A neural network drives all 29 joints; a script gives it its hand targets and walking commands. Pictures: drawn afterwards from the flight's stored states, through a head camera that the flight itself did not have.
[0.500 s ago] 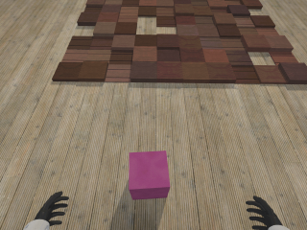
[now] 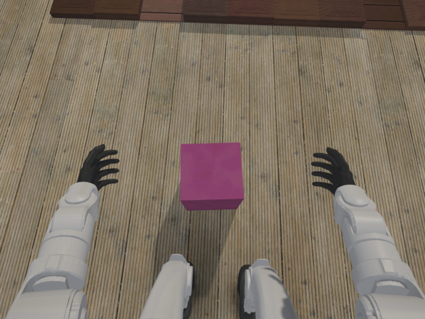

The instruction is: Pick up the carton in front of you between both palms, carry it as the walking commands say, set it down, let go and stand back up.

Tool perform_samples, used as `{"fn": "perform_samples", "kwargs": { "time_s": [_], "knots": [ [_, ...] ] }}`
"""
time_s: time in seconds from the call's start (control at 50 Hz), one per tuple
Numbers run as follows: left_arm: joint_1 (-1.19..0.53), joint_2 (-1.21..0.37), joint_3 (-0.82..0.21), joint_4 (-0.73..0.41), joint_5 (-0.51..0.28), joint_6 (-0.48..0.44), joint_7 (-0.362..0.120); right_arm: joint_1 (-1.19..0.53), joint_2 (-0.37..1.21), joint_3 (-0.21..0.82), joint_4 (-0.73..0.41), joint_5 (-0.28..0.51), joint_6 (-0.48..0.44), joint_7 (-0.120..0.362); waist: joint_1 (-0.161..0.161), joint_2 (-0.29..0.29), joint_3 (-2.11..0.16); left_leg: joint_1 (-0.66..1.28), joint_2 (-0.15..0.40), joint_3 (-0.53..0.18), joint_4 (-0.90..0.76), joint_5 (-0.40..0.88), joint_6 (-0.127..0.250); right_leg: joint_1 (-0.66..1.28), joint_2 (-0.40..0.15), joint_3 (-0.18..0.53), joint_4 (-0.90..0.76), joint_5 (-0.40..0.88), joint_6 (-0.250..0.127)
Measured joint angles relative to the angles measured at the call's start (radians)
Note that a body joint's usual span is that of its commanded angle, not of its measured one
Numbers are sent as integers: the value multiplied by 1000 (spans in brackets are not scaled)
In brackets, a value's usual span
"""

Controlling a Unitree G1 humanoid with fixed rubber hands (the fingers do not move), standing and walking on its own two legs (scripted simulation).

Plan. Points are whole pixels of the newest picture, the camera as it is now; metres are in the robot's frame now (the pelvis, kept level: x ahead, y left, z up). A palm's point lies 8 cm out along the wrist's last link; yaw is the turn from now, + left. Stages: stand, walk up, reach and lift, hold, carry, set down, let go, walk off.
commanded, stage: reach and lift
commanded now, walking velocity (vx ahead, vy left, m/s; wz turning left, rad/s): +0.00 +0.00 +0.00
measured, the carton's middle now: (211, 179) +0.50 +0.03 -0.57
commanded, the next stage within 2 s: none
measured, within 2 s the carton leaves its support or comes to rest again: neither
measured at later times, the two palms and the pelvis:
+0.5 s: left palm (130, 130) +0.50 +0.22 -0.15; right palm (293, 126) +0.53 -0.16 -0.15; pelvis -0.03 +0.00 -0.04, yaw +0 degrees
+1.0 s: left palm (150, 168) +0.48 +0.23 -0.38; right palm (271, 165) +0.51 -0.16 -0.39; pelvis -0.04 -0.01 -0.23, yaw +1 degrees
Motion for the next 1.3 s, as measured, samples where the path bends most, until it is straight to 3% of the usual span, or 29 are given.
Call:
{"fn": "perform_samples", "kwargs": {
  "time_s": [0.18, 0.36, 0.56, 0.68, 0.78, 1.0, 1.12, 1.3],
  "knots": [
    [-403, 13, 48, 147, -8, 39, 23, -416, -30, -47, 165, 5, 43, -13, 12, -6, 25, -238, -1, 3, 45, 66, 1, -240, 0, 5, 47, 66, 1],
    [-693, -9, 140, 235, 53, 14, 41, -728, -37, -127, 289, -56, 10, -12, 27, -12, 39, -420, 1, 5, 80, 83, 2, -422, 3, 8, 81, 84, 1],
    [-661, -69, 224, 174, 127, -83, 23, -706, 14, -208, 247, -136, -89, -10, 28, -13, -32, -536, 1, 4, 75, 58, 3, -538, 4, 8, 73, 61, 1],
    [-602, -104, 266, 194, 158, -136, 17, -639, 53, -230, 248, -162, -140, -19, 25, -12, -124, -690, -5, -3, 204, 0, -5, -692, 18, 32, 208, -3, 13],
    [-600, -85, 243, 208, 120, -156, 31, -634, 46, -182, 240, -124, -155, -47, 24, -15, -127, -850, -11, -8, 395, -69, -13, -851, 25, 39, 404, -82, 15],
    [-729, 37, 48, 218, -85, -122, 91, -755, -52, 0, 228, 77, -113, -115, 19, -9, 67, -1098, -20, -29, 826, -155, -27, -1097, 34, 24, 839, -169, 10],
    [-860, 66, 4, 321, -123, -103, 108, -888, -87, 39, 331, 125, -93, -117, 21, -9, 189, -1149, -20, -31, 965, -153, -31, -1150, 41, 25, 977, -165, 14],
    [-999, 85, -30, 459, -135, -139, 102, -1021, -111, 55, 473, 138, -135, -96, 19, -3, 348, -1194, -26, -27, 1085, -153, -26, -1190, 42, 30, 1095, -168, 25]
  ]
}}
